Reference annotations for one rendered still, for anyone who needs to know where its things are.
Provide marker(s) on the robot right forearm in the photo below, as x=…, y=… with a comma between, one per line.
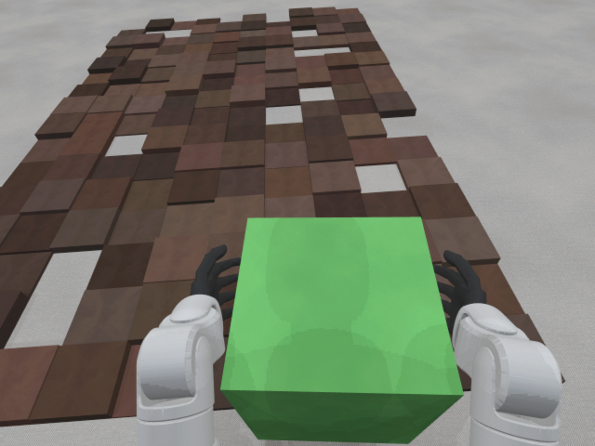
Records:
x=516, y=383

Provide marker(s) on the robot left hand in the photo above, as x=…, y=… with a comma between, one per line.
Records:
x=206, y=282

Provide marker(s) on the robot right hand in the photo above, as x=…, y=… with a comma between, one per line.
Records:
x=467, y=288

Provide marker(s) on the carton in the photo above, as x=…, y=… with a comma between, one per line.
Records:
x=338, y=331

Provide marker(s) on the robot left forearm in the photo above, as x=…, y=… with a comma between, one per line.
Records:
x=175, y=381

